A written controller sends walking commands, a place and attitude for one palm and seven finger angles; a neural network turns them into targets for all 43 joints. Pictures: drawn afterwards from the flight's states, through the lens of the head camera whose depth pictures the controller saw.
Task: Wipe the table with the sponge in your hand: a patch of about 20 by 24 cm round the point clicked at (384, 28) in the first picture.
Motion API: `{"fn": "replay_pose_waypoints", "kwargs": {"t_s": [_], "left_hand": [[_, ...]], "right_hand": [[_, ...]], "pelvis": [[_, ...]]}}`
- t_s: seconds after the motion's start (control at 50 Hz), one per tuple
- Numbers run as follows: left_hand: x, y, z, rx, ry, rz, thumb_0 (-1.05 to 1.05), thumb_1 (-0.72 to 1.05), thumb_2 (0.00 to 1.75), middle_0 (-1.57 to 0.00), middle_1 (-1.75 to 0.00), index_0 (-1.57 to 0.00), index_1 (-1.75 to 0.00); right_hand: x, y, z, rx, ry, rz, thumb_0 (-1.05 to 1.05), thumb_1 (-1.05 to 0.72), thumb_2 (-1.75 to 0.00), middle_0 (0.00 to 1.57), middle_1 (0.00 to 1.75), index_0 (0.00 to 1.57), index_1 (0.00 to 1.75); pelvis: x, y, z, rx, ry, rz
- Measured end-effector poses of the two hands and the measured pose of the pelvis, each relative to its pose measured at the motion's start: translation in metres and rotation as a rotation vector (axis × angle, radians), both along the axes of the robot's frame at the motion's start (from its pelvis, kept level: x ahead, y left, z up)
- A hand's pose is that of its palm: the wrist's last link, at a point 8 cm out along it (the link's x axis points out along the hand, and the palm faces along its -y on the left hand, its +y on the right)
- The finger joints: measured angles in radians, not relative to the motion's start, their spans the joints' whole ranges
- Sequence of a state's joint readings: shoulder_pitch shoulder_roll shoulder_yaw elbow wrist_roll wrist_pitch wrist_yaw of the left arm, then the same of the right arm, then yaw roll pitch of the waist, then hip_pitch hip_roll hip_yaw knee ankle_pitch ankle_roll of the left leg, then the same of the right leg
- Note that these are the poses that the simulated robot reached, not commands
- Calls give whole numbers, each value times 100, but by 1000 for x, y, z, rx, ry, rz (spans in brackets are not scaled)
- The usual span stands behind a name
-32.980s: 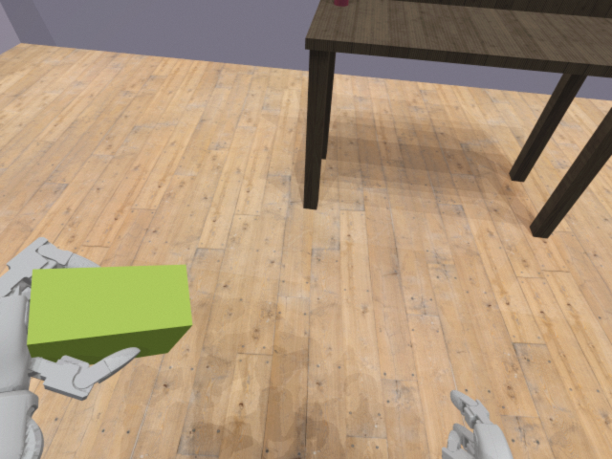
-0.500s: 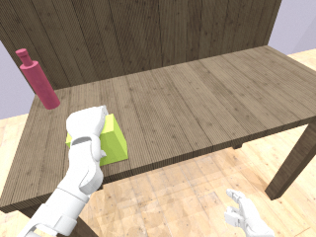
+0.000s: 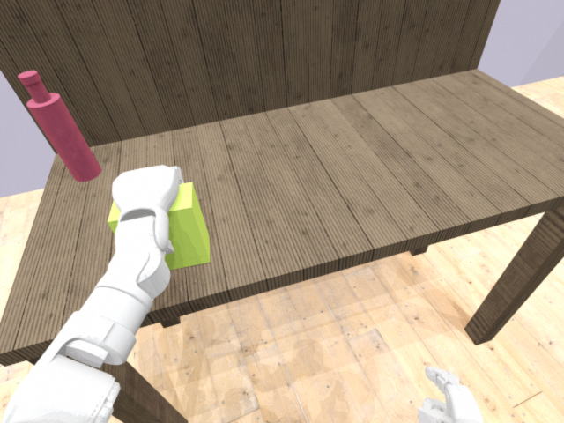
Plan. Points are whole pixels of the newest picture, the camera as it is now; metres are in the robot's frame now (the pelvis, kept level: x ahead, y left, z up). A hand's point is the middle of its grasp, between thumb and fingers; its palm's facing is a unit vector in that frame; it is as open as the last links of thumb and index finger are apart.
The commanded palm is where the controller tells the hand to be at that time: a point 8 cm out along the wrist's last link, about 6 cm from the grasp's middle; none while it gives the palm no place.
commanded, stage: wipe forward along the middle lane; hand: left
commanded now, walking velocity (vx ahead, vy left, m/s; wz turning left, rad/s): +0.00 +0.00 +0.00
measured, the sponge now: (168, 239) +0.37 +0.24 +0.06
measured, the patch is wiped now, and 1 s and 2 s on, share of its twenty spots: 0.75 0.75 0.80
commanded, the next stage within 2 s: slide back across to the first lane in 1.20 s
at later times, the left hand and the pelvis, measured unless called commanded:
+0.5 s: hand (160, 193) +0.42 +0.25 +0.11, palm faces -0.05 +0.02 -1.00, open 10.3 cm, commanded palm +0.41 +0.27 +0.14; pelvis -0.01 +0.00 +0.00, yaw +0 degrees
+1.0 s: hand (158, 174) +0.47 +0.28 +0.11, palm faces -0.07 +0.02 -1.00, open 10.3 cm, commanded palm +0.46 +0.28 +0.14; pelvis +0.00 +0.02 +0.00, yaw +0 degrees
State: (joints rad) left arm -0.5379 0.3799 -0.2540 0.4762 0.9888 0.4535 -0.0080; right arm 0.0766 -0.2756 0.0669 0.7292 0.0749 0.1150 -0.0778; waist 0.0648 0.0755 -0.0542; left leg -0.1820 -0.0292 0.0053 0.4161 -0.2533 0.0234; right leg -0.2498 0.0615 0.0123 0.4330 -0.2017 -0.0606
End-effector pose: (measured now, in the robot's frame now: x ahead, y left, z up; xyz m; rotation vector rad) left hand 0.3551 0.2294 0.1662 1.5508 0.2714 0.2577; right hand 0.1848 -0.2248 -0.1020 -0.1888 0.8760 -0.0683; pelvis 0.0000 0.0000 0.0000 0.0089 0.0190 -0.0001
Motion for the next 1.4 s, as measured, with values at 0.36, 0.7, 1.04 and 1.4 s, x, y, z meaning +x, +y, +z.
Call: {"fn": "replay_pose_waypoints", "kwargs": {"t_s": [0.36, 0.7, 1.04, 1.4], "left_hand": [[36, 11, 0, 19, 40, -11, 0, -53, 103, -72, -127, -73, -131], [74, 28, 2, 27, 58, -7, 1, -53, 103, -72, -127, -74, -131], [104, 41, 0, 30, 66, -14, 1, -54, 104, -73, -127, -74, -130], [134, 53, 1, 16, 84, 10, 1, -54, 104, -73, -127, -74, -130]], "right_hand": [[-58, -24, -16, -39, 116, -99, 1, -91, -90, 20, 29, 20, 30], [-109, -34, -24, -62, 236, -182, 0, -91, -90, 20, 29, 20, 30], [-131, -20, -26, -66, 313, -212, 0, -91, -90, 20, 29, 20, 30], [-164, -10, -29, -69, 403, -262, 0, -91, -90, 20, 29, 20, 30]], "pelvis": [[-9, -5, -2, -1, 50, 5], [-7, 3, -2, -8, 108, -4], [1, 19, -4, -18, 160, -4], [8, 28, -8, -26, 210, -15]]}}
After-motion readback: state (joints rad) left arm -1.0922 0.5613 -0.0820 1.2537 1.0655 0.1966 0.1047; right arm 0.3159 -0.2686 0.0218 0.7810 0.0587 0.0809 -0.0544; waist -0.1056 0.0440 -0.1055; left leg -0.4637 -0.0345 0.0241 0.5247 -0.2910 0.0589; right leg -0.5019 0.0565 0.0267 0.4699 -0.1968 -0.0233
